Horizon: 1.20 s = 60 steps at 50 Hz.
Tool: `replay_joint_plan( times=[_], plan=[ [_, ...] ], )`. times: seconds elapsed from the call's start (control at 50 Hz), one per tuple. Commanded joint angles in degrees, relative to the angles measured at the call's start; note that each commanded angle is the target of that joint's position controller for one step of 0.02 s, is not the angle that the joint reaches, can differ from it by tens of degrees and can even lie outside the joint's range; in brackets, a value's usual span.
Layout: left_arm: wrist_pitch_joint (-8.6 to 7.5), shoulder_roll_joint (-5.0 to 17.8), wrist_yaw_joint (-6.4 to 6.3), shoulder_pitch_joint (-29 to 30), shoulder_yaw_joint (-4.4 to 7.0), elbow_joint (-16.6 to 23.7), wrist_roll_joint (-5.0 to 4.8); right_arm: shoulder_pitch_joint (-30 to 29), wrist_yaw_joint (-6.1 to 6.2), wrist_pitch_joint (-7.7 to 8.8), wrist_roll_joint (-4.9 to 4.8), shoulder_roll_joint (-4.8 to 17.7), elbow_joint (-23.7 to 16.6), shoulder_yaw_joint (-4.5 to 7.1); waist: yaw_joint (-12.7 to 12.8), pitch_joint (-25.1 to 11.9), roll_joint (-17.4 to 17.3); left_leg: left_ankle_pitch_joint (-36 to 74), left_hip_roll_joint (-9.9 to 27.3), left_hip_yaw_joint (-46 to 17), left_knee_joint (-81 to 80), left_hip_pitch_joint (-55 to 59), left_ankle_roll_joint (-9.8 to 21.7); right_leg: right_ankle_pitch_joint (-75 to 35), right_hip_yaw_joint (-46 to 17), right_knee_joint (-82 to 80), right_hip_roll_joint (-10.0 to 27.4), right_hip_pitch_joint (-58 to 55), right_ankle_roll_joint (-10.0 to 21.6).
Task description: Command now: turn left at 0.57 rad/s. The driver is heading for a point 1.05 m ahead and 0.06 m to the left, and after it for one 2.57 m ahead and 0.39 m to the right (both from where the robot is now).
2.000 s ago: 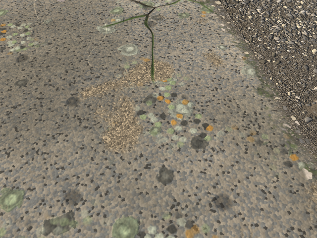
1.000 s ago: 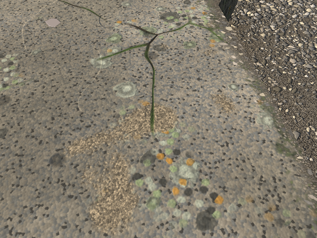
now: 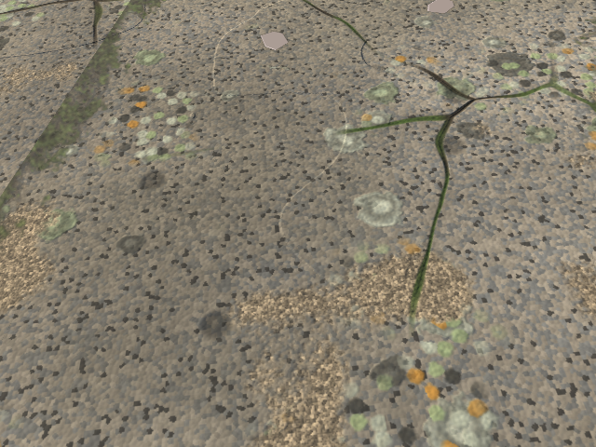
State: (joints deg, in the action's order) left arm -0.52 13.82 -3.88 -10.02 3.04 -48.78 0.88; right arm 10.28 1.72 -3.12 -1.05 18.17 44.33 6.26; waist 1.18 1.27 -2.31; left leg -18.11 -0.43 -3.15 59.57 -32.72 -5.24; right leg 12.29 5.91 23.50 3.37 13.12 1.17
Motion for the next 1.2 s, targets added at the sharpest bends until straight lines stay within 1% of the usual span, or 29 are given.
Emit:
replay_joint_plan(
  times=[0.02,0.12,0.18,0.2,0.22,0.24,0.26,0.3,0.36,0.46,0.54,0.58,0.64,0.66,0.68,0.7,0.72,0.76,0.8,0.9,0.98,1.02,1.06,1.08,1.1,1.12,1.14,1.16,1.2],
  plan=[
    [-0.02,12.44,-0.26,-0.92,3.12,2.74,-0.28,-5.47,-1.0,0.85,-0.04,1.06,-7.33,-0.75,2.22,-3.72,11.87,-1.46,2.39,3.03,-7.78,-3.04,-0.51,-18.49,-8.22,-6.01,14.16,-10.86,10.92],
    [-0.08,14.46,1.37,0.07,4.29,3.45,-1.46,-4.94,-2.66,-0.07,-0.28,2.63,-9.03,-0.27,1.66,-4.02,13.01,-1.83,1.57,7.41,-19.77,7.47,3.26,-20.9,-5.47,-3.14,16.15,-8.5,9.97],
    [-0.04,12.7,1.92,-0.79,4.1,2.5,-2.56,0.77,-2.87,-0.35,-0.24,3.8,-7.43,0.9,-1.61,-5.69,9.46,10.92,-0.9,8.03,-36.34,21.41,8.09,-16.07,-0.87,6.58,14.07,-3.59,3.81],
    [-0.12,9.95,2.4,-2.97,3.38,2.31,-1.0,4.45,-1.98,-0.22,-0.31,8.6,-6.94,2.56,-2.05,-8.47,-0.49,27.66,5.49,-2.08,-37.96,33.91,11.22,-4.35,3.69,19.12,9.68,7.01,-1.06],
    [-0.42,5.7,3.03,-1.34,1.71,5.93,1.97,4.73,-1.04,0.04,0.39,15.01,-8.36,3.39,-0.29,-9.09,-17.43,52.1,20.78,-22.26,-34.47,41.3,20.93,28.48,4.19,36.74,1.53,25.32,-6.08],
    [-0.8,9.01,2.78,3.97,2.65,7.56,0.55,6.36,-1.89,1.54,2.19,12.48,-8.86,2.64,-5.44,-14.0,-10.46,44.29,23.56,-25.34,-37.46,37.26,27.66,28.57,-6.06,45.57,-0.47,27.81,-6.11],
    [-0.59,10.86,2.48,6.06,3.24,7.98,-1.19,3.73,-2.21,2.71,2.29,11.1,-8.81,2.07,-4.36,-10.39,-6.56,37.62,19.93,-20.32,-38.93,34.37,25.19,23.71,-7.87,47.91,0.31,28.61,-5.17],
    [0.18,11.23,1.25,4.37,3.7,6.54,-0.62,-2.57,-1.56,3.23,0.46,7.74,-9.53,1.01,-1.29,-6.4,-3.34,28.68,14.5,-14.73,-39.6,28.5,19.43,14.8,-9.37,44.47,1.36,27.96,-4.56],
    [0.1,10.48,1.09,1.17,3.83,6.68,-0.17,-3.79,-0.77,3.04,0.88,7.48,-10.23,0.52,0.56,-7.31,-4.41,26.75,11.67,-13.04,-40.5,23.63,19.16,8.14,-9.16,42.01,-0.83,22.38,-5.03],
    [-0.09,8.16,1.56,2.35,2.75,7.98,-0.51,-2.63,0.01,2.84,0.8,7.88,-10.27,0.41,-0.99,-7.26,-5.33,19.02,10.89,-14.39,-40.2,23.57,19.0,5.96,-9.55,27.85,-1.58,18.88,-5.92],
    [-0.39,8.4,2.41,3.06,2.49,9.05,-0.94,-2.28,-0.58,2.51,1.38,7.81,-9.89,-0.11,-2.33,-5.85,-6.31,15.59,10.97,-16.42,-39.34,19.61,19.19,8.17,-8.48,20.73,-2.08,12.06,-5.17],
    [-0.9,8.3,3.12,2.49,2.32,9.41,-1.34,-1.12,-0.87,2.37,1.04,7.02,-9.31,-0.69,-2.71,-6.16,-6.16,1.11,10.48,-18.48,-40.3,18.6,18.73,8.4,-7.03,16.03,-2.7,8.63,-3.83],
    [-2.36,6.78,4.07,-1.45,1.93,8.39,-1.35,-0.39,-0.93,2.53,0.79,5.15,-8.21,-1.94,0.1,-3.58,-4.62,-17.13,6.56,-19.39,-39.14,11.64,15.14,4.42,-5.06,2.79,-3.69,-3.18,-0.42],
    [-2.89,8.73,3.77,-5.34,2.25,7.94,-0.77,-1.12,-0.89,3.02,1.01,2.91,-8.53,-2.71,1.42,-3.92,-0.85,-18.01,3.79,-16.73,-32.34,6.47,12.36,7.38,-12.01,0.25,2.64,-8.85,2.22],
    [-3.18,14.05,3.59,-9.93,3.37,6.53,-0.04,-1.4,-0.95,3.92,0.9,0.08,-9.99,-3.23,0.68,-3.71,10.39,-15.43,-4.33,-3.83,-18.03,-3.23,8.42,18.31,-26.47,-5.21,11.39,-13.04,7.95],
    [-3.68,16.34,4.17,-12.73,4.32,5.77,0.57,-6.18,-0.77,5.17,-0.15,4.19,-12.46,-2.18,3.4,1.02,16.81,-17.78,-4.33,-1.65,-7.78,-12.47,7.18,26.56,-43.47,-13.57,20.03,-10.87,15.36],
    [-4.26,13.69,3.83,-10.66,3.6,6.48,0.23,-6.74,-0.79,5.89,-0.97,7.02,-12.09,-1.0,2.58,4.29,12.73,-13.41,-0.91,-4.82,-1.52,-15.58,7.18,29.66,-43.16,-13.95,19.83,-9.95,15.74],
    [-4.54,10.79,3.24,-7.85,2.69,7.21,-1.1,-3.8,-1.46,6.28,0.01,5.99,-9.97,-0.82,0.59,3.6,11.27,-5.13,1.63,-2.56,0.58,-16.89,6.66,24.9,-33.88,-13.83,14.63,-11.87,11.55],
    [-4.62,9.92,3.04,-8.61,2.29,7.01,-1.12,-5.1,-2.08,6.88,0.45,3.41,-9.65,-1.25,1.34,3.24,9.93,2.59,3.21,-0.31,-1.42,-14.69,5.88,14.44,-26.19,-15.12,11.46,-11.04,9.84],
    [-4.31,10.83,3.27,-10.98,2.59,6.65,-1.66,-9.58,-3.15,7.7,0.12,-0.77,-10.55,-2.7,3.52,1.88,10.33,10.99,2.34,4.46,-18.79,-2.85,4.29,-0.37,-14.21,-15.24,7.61,-6.81,8.99],
    [-3.79,12.93,3.81,-13.43,3.14,5.81,-2.54,-11.47,-4.12,7.98,-0.67,0.94,-11.41,-2.47,4.15,2.92,10.84,10.42,1.67,5.16,-26.14,2.45,5.33,-0.79,-14.96,-13.98,10.66,-6.94,9.54],
    [-3.28,13.44,3.85,-12.88,3.25,5.57,-2.93,-9.08,-4.33,8.31,-0.89,2.47,-11.19,-1.89,1.72,2.92,10.79,10.11,1.31,4.9,-29.46,7.45,7.13,-3.39,-16.08,-12.01,12.13,-6.91,8.68],
    [-3.03,11.87,3.78,-12.07,2.52,5.62,-2.7,2.19,-3.58,8.48,-0.54,5.9,-8.0,0.12,-4.71,-2.91,8.43,10.45,-0.37,5.53,-32.72,24.58,9.47,-17.11,-12.63,0.69,8.39,-3.21,6.08],
    [-3.25,8.35,3.86,-11.1,1.1,6.99,-1.64,12.33,-2.79,8.48,0.27,9.53,-6.5,1.34,-9.51,-11.06,3.01,7.0,8.71,-4.05,-32.74,39.89,12.6,-11.03,-9.18,17.81,4.62,5.68,3.34],
    [-4.22,2.13,3.47,-15.7,-0.61,9.48,-1.99,17.0,-2.68,8.17,1.76,15.58,-5.68,2.36,-7.34,-18.32,-14.47,-6.77,23.96,-30.88,-39.54,54.25,20.35,16.47,-6.58,39.41,-4.35,25.31,-0.39],
    [-4.97,8.35,3.26,-13.61,0.88,8.7,-3.51,16.67,-2.89,8.51,1.54,10.51,-5.55,1.03,-8.9,-16.32,-10.82,-14.54,24.01,-37.41,-44.7,49.82,20.8,19.24,-14.2,48.23,-3.37,30.57,-0.29],
    [-5.05,10.92,3.51,-10.22,1.84,9.58,-4.33,13.19,-2.8,8.58,1.07,7.55,-5.34,-0.08,-7.58,-9.18,-8.62,-12.81,22.79,-28.37,-44.71,44.46,18.67,14.58,-14.14,50.38,-0.73,33.85,0.56],
    [-4.83,10.43,3.54,-8.31,1.74,9.61,-3.76,9.55,-2.81,8.62,0.99,5.29,-5.61,-0.82,-5.92,-5.84,-5.45,-6.97,20.01,-21.29,-45.44,38.66,17.03,9.66,-12.84,48.93,1.56,32.4,0.72],
    [-3.79,9.05,3.83,-7.94,2.02,9.17,-2.81,4.82,-2.89,9.05,1.68,2.65,-5.46,-1.48,-2.87,-1.87,-5.2,2.79,15.78,-11.16,-48.56,30.02,15.27,3.1,-13.03,44.86,4.07,28.03,0.36]
  ],
)
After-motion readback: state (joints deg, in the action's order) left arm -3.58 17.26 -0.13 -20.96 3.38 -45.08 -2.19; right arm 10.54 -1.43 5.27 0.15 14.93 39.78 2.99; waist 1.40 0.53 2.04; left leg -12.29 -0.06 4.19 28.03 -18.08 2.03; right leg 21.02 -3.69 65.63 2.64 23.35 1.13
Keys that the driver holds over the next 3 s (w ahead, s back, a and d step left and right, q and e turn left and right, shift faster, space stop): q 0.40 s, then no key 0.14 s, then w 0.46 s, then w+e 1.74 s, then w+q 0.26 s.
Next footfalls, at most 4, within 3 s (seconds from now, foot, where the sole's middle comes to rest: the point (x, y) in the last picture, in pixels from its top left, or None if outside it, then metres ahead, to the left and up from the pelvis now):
0.20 left None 0.04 0.15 -0.78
0.66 right None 0.09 -0.06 -0.78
1.08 left None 0.22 0.28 -0.78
1.60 right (290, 396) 0.59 0.12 -0.78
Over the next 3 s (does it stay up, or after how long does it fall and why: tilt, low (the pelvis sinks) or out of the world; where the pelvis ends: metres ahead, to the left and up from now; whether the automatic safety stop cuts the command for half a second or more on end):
stays up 1.12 -0.02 0.00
